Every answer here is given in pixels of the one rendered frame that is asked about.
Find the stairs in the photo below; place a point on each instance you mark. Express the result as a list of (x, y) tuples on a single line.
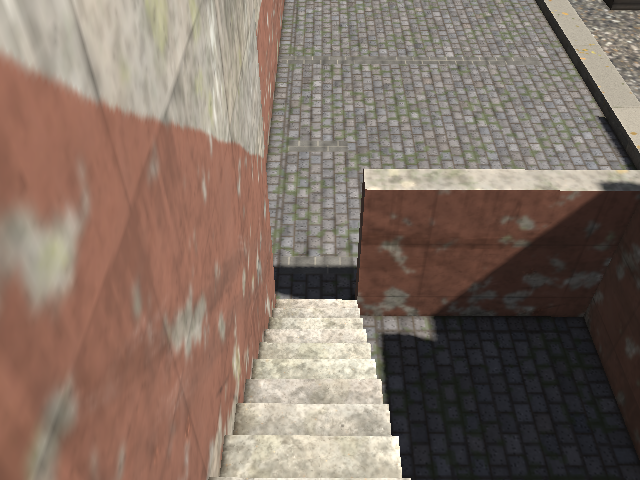
[(313, 409)]

